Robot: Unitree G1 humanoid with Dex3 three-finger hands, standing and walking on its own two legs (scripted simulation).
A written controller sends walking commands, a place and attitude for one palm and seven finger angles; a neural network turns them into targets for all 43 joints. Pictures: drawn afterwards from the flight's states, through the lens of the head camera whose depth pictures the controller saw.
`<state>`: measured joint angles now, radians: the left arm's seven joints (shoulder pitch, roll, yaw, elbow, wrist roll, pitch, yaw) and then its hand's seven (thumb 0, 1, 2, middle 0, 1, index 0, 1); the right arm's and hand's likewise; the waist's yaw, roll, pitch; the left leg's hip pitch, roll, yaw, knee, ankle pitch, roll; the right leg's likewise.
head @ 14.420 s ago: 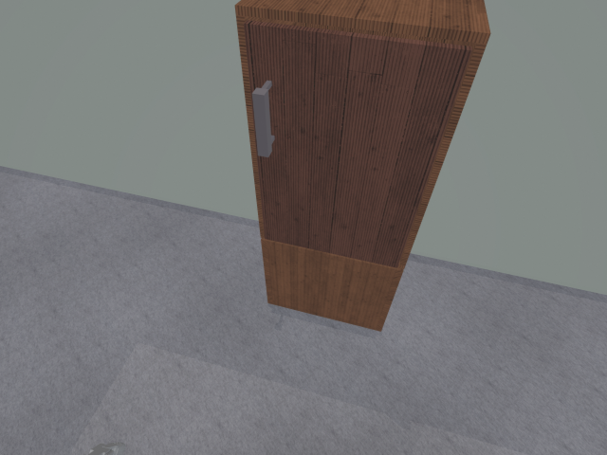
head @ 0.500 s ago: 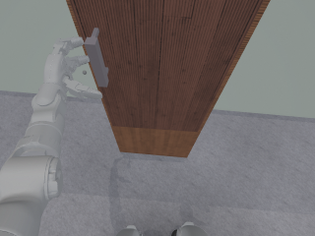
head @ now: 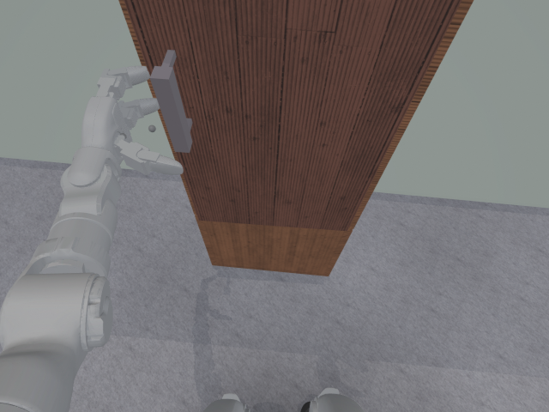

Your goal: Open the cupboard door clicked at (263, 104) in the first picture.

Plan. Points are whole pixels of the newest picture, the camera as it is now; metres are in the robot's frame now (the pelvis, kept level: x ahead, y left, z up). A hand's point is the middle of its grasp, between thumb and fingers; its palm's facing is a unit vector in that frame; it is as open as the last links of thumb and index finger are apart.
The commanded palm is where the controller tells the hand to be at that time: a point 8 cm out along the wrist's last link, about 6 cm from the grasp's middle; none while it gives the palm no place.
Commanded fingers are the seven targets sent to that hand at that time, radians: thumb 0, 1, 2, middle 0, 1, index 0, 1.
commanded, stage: move the hooked fingers beside the handle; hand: left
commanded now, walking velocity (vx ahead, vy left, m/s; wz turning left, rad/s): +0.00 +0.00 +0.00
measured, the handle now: (177, 104) +0.53 +0.15 +0.11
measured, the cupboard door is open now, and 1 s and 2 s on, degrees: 1 1 2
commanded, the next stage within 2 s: none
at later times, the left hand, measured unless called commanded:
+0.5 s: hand (148, 126) +0.49 +0.19 +0.11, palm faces -0.02 -1.00 -0.04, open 15.1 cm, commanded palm +0.47 +0.19 +0.10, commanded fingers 0.00 -0.50 0.30 -0.30 -1.20 -0.30 -1.20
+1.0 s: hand (143, 123) +0.49 +0.20 +0.11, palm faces -0.06 -1.00 -0.03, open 14.6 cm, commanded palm +0.48 +0.22 +0.10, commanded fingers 0.00 -0.50 0.30 -0.30 -1.20 -0.30 -1.20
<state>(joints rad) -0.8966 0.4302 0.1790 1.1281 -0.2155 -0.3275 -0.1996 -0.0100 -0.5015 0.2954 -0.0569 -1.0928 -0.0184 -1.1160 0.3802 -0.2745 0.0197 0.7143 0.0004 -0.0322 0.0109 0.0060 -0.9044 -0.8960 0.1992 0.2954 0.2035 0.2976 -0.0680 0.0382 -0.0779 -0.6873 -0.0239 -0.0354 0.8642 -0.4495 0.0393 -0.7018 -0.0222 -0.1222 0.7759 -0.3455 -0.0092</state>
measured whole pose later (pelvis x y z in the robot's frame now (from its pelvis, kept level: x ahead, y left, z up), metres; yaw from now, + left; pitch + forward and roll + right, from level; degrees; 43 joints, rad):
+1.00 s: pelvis +0.00 +0.00 +0.00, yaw -2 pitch +17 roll -3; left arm -0.88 0.55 0.32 1.14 -0.18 -0.31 -0.35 -0.01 -0.50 0.30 -0.20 -1.16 -0.17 -1.18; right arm 0.39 -0.29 0.04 0.66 0.01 0.01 -0.03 0.01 -0.90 -0.90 0.20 0.30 0.20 0.30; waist -0.11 0.03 -0.08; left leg -0.71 0.00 -0.01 0.86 -0.45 0.04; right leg -0.73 0.00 -0.09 0.77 -0.33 -0.01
